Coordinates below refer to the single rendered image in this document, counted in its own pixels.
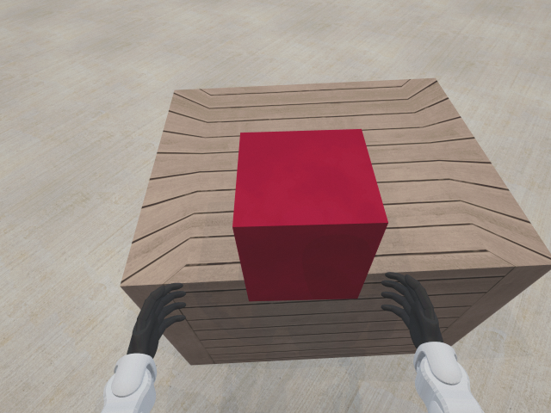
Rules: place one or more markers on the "left robot hand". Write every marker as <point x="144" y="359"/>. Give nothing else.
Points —
<point x="150" y="324"/>

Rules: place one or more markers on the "robot left forearm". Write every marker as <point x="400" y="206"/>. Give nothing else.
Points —
<point x="131" y="388"/>

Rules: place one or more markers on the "robot right forearm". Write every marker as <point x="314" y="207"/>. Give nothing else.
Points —
<point x="441" y="382"/>

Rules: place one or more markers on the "carton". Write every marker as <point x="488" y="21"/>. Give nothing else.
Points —
<point x="308" y="215"/>

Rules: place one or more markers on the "pedestal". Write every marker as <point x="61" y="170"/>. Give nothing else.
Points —
<point x="453" y="225"/>

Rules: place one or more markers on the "right robot hand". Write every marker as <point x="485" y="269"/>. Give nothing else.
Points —
<point x="418" y="313"/>

